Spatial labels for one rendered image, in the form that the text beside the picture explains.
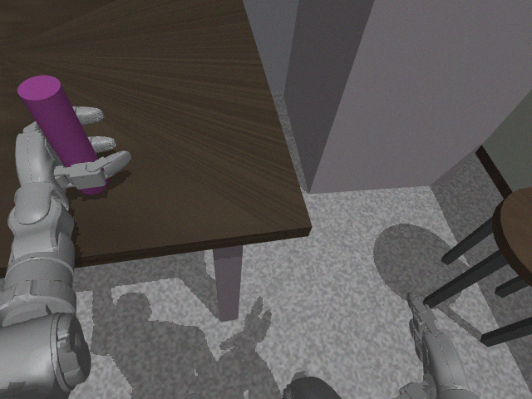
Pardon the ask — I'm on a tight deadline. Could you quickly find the table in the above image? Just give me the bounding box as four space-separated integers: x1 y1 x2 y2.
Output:
0 0 312 322

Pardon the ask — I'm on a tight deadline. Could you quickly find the stool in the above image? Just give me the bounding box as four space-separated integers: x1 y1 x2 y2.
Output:
423 187 532 347

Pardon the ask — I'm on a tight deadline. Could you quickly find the right robot hand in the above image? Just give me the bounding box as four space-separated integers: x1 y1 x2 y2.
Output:
392 292 470 399

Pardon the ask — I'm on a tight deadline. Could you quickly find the left robot arm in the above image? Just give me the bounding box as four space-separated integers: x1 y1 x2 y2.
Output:
0 182 91 399

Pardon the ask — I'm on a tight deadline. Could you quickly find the left robot hand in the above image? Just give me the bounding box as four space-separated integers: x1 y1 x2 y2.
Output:
15 106 131 194

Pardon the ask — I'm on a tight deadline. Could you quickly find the can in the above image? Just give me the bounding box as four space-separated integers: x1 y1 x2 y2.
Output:
17 76 109 195

